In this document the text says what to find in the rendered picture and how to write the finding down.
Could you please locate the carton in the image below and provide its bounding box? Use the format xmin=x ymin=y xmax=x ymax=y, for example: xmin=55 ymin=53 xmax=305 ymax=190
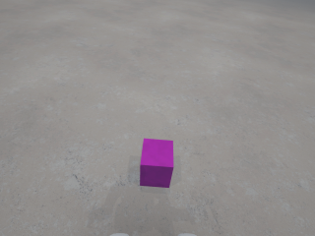
xmin=140 ymin=138 xmax=174 ymax=188

